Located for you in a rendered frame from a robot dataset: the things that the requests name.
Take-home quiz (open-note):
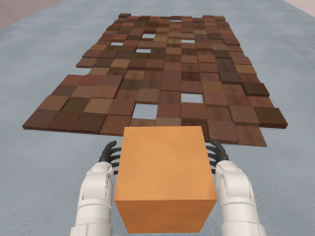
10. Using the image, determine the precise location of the robot right forearm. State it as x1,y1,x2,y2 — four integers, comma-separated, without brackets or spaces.
215,160,267,236

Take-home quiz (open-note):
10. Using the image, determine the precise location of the carton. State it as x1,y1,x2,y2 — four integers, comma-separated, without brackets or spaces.
114,126,218,234

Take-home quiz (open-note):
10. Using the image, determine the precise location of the robot left forearm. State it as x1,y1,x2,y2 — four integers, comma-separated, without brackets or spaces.
70,161,114,236

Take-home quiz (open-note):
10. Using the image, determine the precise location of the robot left hand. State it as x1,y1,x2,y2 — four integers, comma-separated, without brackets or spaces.
98,141,122,175

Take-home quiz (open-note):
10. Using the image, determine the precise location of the robot right hand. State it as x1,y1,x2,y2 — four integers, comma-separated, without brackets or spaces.
206,139,229,174

